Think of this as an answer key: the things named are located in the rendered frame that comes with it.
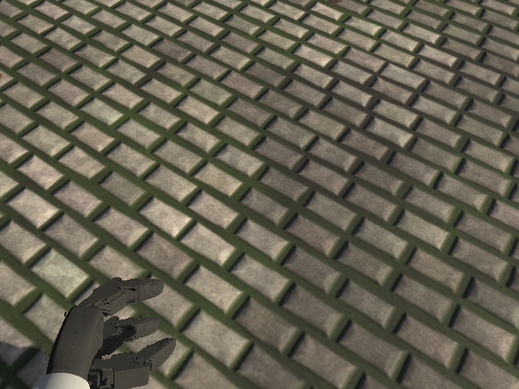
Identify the left robot forearm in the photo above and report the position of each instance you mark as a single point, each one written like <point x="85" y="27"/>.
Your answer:
<point x="61" y="381"/>

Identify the robot left hand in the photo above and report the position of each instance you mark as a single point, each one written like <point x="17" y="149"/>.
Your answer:
<point x="84" y="337"/>

